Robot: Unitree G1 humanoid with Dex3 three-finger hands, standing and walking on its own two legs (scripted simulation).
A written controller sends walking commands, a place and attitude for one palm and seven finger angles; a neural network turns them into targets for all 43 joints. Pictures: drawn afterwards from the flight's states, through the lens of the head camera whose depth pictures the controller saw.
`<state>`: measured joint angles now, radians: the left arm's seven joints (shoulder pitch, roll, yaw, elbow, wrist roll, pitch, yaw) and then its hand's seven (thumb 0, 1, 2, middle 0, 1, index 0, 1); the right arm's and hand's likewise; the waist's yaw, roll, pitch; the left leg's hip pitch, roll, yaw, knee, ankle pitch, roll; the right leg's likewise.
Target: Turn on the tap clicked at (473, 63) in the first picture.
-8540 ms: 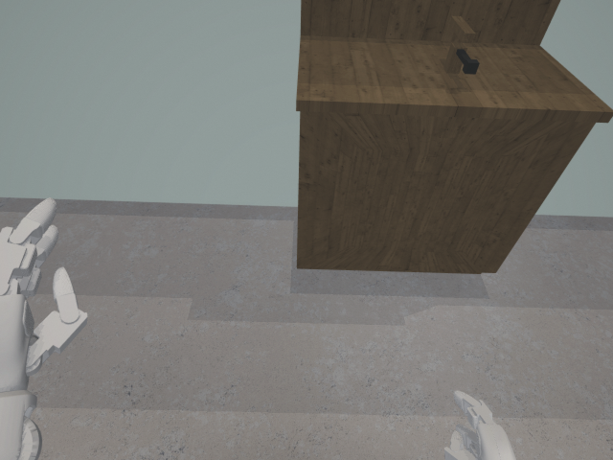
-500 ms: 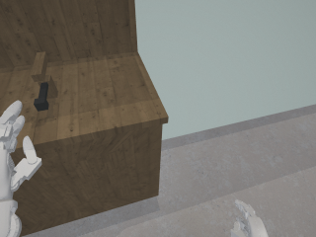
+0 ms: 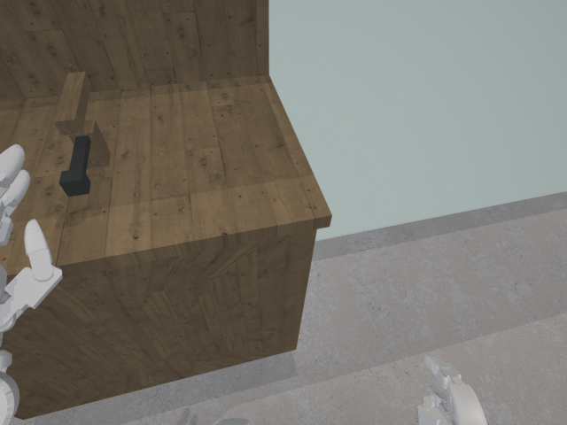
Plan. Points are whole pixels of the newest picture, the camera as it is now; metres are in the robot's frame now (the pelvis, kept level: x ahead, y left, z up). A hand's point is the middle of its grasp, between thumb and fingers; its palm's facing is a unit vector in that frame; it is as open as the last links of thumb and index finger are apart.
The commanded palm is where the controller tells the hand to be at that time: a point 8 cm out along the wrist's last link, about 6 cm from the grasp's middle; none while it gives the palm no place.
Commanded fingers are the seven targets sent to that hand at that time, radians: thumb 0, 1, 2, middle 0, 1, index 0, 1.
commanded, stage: come to a stop and stand still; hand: left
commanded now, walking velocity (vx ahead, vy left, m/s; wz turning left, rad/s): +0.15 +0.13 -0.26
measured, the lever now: (75, 182) +0.39 +0.33 +0.12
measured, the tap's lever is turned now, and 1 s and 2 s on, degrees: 0 0 0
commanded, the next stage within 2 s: look again from close up in 1.08 s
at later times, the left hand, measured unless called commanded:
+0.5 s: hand (78, 207) +0.30 +0.26 +0.18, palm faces +0.30 -0.84 -0.44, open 7.4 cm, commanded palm +0.25 +0.30 +0.20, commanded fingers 0.00 0.90 0.90 -0.20 -0.30 -0.20 -0.30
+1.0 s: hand (26, 211) +0.28 +0.30 +0.19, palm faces +0.37 -0.87 -0.32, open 7.4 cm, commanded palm +0.24 +0.34 +0.20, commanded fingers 0.00 0.90 0.90 -0.20 -0.30 -0.20 -0.30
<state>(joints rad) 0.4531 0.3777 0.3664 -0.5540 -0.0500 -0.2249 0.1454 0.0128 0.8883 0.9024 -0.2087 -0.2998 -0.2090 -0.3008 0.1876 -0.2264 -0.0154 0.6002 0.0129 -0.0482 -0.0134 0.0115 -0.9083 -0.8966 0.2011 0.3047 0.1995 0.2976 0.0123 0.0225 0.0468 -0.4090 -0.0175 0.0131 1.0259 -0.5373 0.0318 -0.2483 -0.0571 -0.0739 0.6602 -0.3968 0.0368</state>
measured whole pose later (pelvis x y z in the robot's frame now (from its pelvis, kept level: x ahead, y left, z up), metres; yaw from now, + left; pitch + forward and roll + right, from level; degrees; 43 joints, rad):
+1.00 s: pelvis +0.05 +0.08 +0.03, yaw -6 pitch -1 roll -1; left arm 0.41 0.31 0.31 -0.44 -0.04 -0.09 0.16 0.01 0.89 0.90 -0.20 -0.30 -0.20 -0.30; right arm 0.20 -0.17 0.04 0.57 0.00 -0.05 -0.08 0.01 -0.91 -0.90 0.20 0.30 0.20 0.30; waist 0.04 0.01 -0.02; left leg -0.18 -0.04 0.02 0.38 -0.19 0.05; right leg -0.18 0.01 -0.02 0.32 -0.13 0.00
